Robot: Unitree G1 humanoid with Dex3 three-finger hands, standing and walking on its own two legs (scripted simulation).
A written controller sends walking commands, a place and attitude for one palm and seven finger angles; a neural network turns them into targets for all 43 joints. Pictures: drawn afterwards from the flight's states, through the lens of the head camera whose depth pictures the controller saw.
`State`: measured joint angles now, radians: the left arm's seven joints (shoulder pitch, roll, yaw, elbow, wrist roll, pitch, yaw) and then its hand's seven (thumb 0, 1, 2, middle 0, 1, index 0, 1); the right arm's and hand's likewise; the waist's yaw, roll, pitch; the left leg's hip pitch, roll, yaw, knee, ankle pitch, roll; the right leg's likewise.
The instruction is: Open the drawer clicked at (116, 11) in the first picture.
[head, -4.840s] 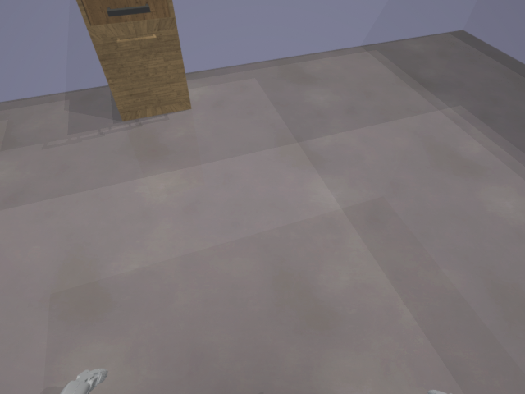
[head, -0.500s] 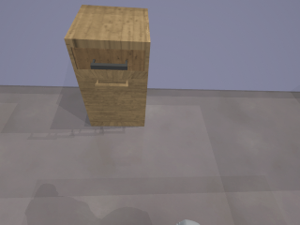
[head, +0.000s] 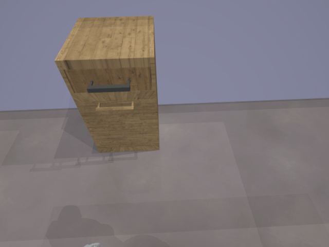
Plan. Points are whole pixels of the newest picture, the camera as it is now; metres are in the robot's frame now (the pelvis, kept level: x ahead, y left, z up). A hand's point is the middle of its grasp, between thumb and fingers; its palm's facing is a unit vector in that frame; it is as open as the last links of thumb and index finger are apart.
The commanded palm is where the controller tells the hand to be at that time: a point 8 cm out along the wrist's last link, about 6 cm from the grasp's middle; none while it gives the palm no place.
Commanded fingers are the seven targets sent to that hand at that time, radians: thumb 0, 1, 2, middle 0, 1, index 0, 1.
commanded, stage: take the last steps up to it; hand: left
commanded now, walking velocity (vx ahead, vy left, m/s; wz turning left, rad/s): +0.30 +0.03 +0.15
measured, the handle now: (109, 85) +0.81 +0.29 -0.13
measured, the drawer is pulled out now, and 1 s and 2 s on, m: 0.00 0.00 0.00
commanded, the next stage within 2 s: come to a stop and stand still in 1.00 s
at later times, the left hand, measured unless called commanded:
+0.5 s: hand out of the picture +0.08 +0.20 -0.16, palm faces +0.06 -0.98 -0.18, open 7.4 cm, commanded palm none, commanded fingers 0.00 0.90 0.90 -0.20 -0.30 -0.20 -0.30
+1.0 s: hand out of the picture +0.15 +0.13 -0.17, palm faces +0.20 -0.97 -0.11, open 7.3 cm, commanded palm none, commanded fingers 0.00 0.90 0.90 -0.20 -0.30 -0.20 -0.30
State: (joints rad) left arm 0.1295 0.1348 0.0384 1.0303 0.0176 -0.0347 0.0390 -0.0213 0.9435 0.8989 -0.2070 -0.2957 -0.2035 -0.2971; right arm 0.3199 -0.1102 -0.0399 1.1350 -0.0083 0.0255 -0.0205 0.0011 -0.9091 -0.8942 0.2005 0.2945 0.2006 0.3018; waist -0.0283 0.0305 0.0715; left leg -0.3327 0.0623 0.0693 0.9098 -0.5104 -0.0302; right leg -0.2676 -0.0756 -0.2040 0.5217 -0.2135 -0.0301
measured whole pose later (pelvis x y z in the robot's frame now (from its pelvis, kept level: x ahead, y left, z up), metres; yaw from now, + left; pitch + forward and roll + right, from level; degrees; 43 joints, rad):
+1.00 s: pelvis +0.23 +0.00 +0.01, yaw +5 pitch +0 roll -1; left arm 0.40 0.09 0.02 1.14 0.03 -0.07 0.01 0.00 0.91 0.90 -0.21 -0.30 -0.20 -0.30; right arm 0.13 -0.17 -0.06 1.03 -0.02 -0.01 0.01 0.00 -0.91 -0.89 0.20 0.29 0.20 0.30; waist 0.05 0.01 0.05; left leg -0.49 0.10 0.09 0.72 -0.21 0.00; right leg -0.03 -0.01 -0.19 0.35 -0.31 -0.02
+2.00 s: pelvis +0.27 -0.05 +0.01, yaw +4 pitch +0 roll +4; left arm 0.27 0.15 0.04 1.02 0.03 0.00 0.02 0.00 0.91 0.90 -0.21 -0.30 -0.20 -0.30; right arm 0.20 -0.24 -0.07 1.04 -0.02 0.07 0.00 0.00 -0.91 -0.89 0.20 0.29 0.20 0.30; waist 0.05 0.03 0.05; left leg -0.35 0.02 -0.03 0.91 -0.37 -0.05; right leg -0.24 -0.05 -0.06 0.43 -0.20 -0.06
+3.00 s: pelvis +0.29 -0.03 +0.00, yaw +4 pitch +0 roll -1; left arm 0.26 0.14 0.01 1.11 0.01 -0.05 0.05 0.00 0.93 0.90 -0.21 -0.30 -0.20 -0.30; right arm 0.24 -0.17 -0.02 1.09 -0.01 0.01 -0.04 0.01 -0.92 -0.89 0.20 0.29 0.20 0.30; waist 0.01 0.03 0.05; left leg -0.20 0.07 0.00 0.63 -0.41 -0.01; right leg -0.20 0.04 -0.08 0.45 -0.26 -0.05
